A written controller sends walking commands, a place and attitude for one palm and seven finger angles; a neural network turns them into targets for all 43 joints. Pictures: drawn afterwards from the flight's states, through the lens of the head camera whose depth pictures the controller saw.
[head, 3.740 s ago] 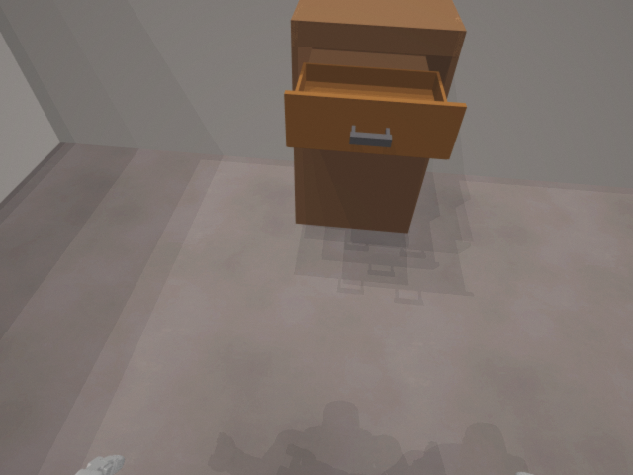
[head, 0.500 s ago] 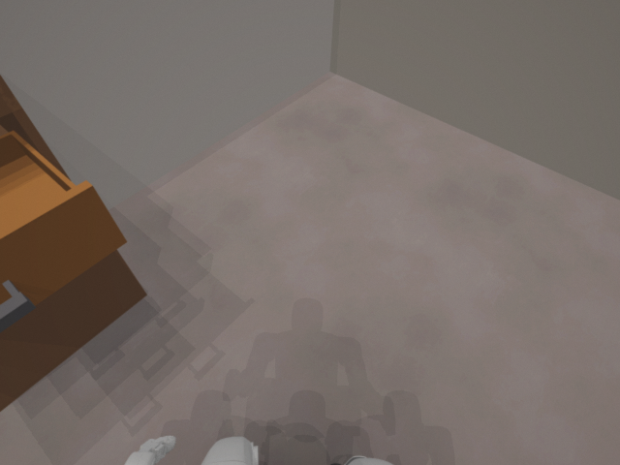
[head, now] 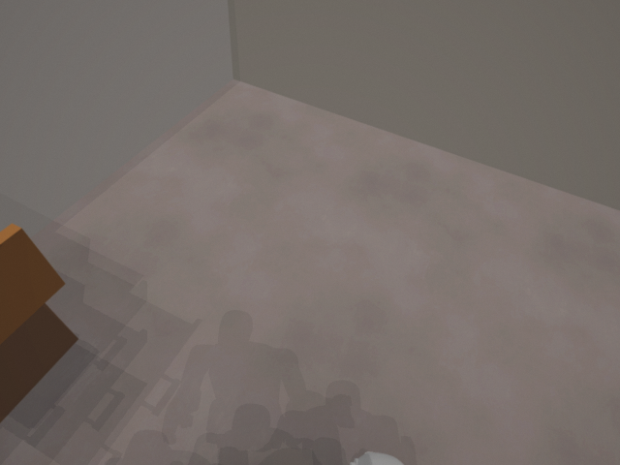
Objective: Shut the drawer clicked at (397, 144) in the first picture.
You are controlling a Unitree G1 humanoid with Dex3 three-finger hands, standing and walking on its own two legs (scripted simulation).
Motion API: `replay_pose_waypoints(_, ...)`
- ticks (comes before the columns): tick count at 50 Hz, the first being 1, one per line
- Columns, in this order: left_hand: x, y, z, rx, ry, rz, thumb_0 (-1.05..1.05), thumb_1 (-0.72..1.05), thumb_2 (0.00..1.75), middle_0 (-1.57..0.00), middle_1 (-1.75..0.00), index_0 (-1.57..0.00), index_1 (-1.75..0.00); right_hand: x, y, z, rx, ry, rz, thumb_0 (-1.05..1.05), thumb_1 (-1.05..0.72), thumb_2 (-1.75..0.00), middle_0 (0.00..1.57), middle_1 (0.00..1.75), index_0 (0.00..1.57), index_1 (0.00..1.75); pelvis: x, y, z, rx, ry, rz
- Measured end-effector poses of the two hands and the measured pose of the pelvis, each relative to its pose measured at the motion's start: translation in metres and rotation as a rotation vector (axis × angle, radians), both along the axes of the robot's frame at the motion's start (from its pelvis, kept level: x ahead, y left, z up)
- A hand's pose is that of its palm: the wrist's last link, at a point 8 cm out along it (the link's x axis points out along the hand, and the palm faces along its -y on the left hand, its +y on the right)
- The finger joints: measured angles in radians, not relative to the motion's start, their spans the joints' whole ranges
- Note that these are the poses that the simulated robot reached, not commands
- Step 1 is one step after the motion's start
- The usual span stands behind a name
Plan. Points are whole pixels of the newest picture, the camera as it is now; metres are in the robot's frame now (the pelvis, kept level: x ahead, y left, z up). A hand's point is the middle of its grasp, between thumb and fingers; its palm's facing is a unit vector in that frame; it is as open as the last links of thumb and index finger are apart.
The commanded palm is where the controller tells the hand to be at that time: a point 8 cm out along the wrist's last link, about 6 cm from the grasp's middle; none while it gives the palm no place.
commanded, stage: walk to a spot facing it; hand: left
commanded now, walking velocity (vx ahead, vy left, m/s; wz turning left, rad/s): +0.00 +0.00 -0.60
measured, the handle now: out of the picture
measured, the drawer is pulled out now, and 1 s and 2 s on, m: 0.30 0.30 0.30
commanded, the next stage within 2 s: turn to face it in 1.08 s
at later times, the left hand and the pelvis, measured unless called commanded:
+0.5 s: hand out of the picture +0.13 +0.11 -0.15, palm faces -0.22 -0.95 -0.23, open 7.4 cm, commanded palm none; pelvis +0.01 -0.06 +0.00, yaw -16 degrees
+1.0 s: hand (238, 373) +0.28 +0.13 -0.18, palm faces -0.45 -0.87 -0.18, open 7.4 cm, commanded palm none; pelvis +0.14 -0.02 +0.00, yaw -33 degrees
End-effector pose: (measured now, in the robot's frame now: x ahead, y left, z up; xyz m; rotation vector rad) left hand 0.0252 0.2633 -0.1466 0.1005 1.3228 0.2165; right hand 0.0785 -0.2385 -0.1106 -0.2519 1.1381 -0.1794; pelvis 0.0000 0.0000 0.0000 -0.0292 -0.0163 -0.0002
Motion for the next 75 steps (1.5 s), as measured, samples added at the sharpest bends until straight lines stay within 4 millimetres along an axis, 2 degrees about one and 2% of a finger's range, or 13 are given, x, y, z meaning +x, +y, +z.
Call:
replay_pose_waypoints(10, 0.094, -0.059, 0.009, 0.063, -0.14, -0.252, 0.01, 0.91, 0.9, -0.19, -0.3, -0.2, -0.3, -0.102, -0.054, -0.049, 0.069, 0.158, -0.239, 0.0, -0.9, -0.9, 0.21, 0.3, 0.2, 0.3, -0.006, -0.037, -0.021, 0.03, 0.008, -0.145)
replay_pose_waypoints(14, 0.112, -0.081, 0.023, 0.08, -0.201, -0.293, 0.01, 0.9, 0.9, -0.2, -0.3, -0.2, -0.3, -0.121, -0.069, -0.05, 0.075, 0.207, -0.286, 0.01, -0.91, -0.9, 0.2, 0.3, 0.2, 0.3, -0.009, -0.048, -0.015, 0.032, 0.003, -0.173)
replay_pose_waypoints(18, 0.114, -0.095, 0.032, 0.07, -0.198, -0.321, 0.01, 0.9, 0.9, -0.2, -0.3, -0.2, -0.3, -0.114, -0.079, -0.036, 0.083, 0.156, -0.305, 0.01, -0.91, -0.9, 0.2, 0.3, 0.2, 0.29, -0.006, -0.057, -0.004, 0.045, 0.004, -0.219)
replay_pose_waypoints(25, 0.104, -0.102, 0.027, 0.028, -0.138, -0.355, 0.01, 0.9, 0.9, -0.2, -0.3, -0.2, -0.3, -0.079, -0.087, -0.018, 0.062, 0.038, -0.325, 0.01, -0.91, -0.9, 0.2, 0.3, 0.2, 0.29, 0.011, -0.058, 0.003, 0.043, 0.007, -0.283)
replay_pose_waypoints(35, 0.097, -0.065, -0.001, -0.013, 0.041, -0.333, 0.01, 0.9, 0.9, -0.2, -0.3, -0.2, -0.3, 0.008, -0.064, 0.0, 0.01, -0.094, -0.315, 0.01, -0.91, -0.9, 0.2, 0.3, 0.2, 0.29, 0.064, -0.032, -0.003, 0.017, 0.013, -0.376)
replay_pose_waypoints(39, 0.124, -0.049, -0.015, -0.02, 0.106, -0.38, 0.01, 0.9, 0.9, -0.2, -0.3, -0.2, -0.3, 0.022, -0.046, 0.001, -0.015, -0.133, -0.352, 0.0, -0.91, -0.9, 0.2, 0.3, 0.2, 0.3, 0.088, -0.02, -0.01, 0.008, 0.006, -0.442)
replay_pose_waypoints(45, 0.204, -0.055, -0.007, -0.02, 0.065, -0.493, 0.01, 0.91, 0.9, -0.2, -0.3, -0.2, -0.3, -0.007, -0.015, 0.004, 0.004, -0.032, -0.508, 0.0, -0.92, -0.9, 0.21, 0.3, 0.2, 0.3, 0.118, -0.018, 0.002, -0.007, 0.003, -0.521)
replay_pose_waypoints(49, 0.259, -0.076, -0.003, -0.018, 0.007, -0.562, 0.01, 0.91, 0.9, -0.19, -0.3, -0.2, -0.3, -0.04, -0.005, 0.001, 0.008, 0.072, -0.606, -0.01, -0.94, -0.9, 0.21, 0.3, 0.2, 0.3, 0.134, -0.021, 0.004, -0.011, 0.006, -0.567)
replay_pose_waypoints(53, 0.307, -0.111, -0.001, -0.028, -0.04, -0.644, 0.01, 0.91, 0.9, -0.19, -0.3, -0.2, -0.3, -0.07, 0.011, -0.007, 0.046, 0.172, -0.697, 0.0, -0.93, -0.9, 0.21, 0.3, 0.2, 0.3, 0.146, -0.029, 0.001, -0.003, 0.006, -0.616)
replay_pose_waypoints(63, 0.395, -0.25, 0.001, -0.049, -0.214, -0.916, 0.01, 0.91, 0.9, -0.19, -0.3, -0.2, -0.3, -0.117, 0.036, -0.047, 0.209, 0.301, -0.919, 0.0, -0.91, -0.9, 0.2, 0.3, 0.2, 0.3, 0.164, -0.074, -0.023, 0.032, -0.004, -0.734)
replay_pose_waypoints(66, 0.401, -0.277, 0.008, -0.062, -0.278, -0.928, 0.01, 0.91, 0.9, -0.19, -0.3, -0.2, -0.3, -0.114, 0.03, -0.055, 0.243, 0.317, -0.934, 0.0, -0.91, -0.9, 0.2, 0.3, 0.2, 0.3, 0.165, -0.085, -0.023, 0.023, -0.016, -0.718)
replay_pose_waypoints(69, 0.397, -0.289, 0.017, -0.073, -0.293, -0.912, 0.01, 0.91, 0.9, -0.2, -0.3, -0.2, -0.3, -0.097, 0.017, -0.054, 0.254, 0.287, -0.91, 0.01, -0.91, -0.9, 0.2, 0.3, 0.2, 0.29, 0.169, -0.093, -0.016, 0.024, -0.021, -0.702)
replay_pose_waypoints(75, 0.379, -0.281, 0.02, -0.101, -0.263, -0.827, 0.01, 0.9, 0.9, -0.2, -0.3, -0.2, -0.3, -0.052, -0.013, -0.047, 0.241, 0.199, -0.823, 0.0, -0.91, -0.9, 0.2, 0.3, 0.2, 0.29, 0.174, -0.096, -0.008, 0.026, -0.015, -0.634)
